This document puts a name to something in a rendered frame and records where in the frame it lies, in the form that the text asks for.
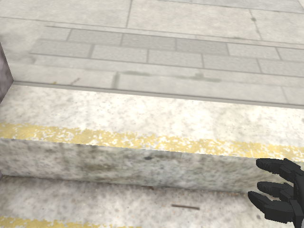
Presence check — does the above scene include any right robot hand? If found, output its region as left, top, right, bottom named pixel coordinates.
left=248, top=158, right=304, bottom=228

